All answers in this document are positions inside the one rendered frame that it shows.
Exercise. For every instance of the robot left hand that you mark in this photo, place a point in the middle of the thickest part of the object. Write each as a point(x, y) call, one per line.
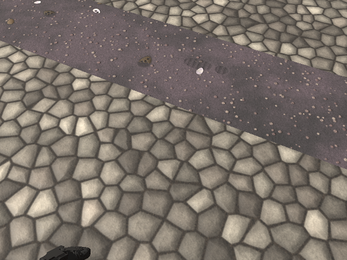
point(69, 253)

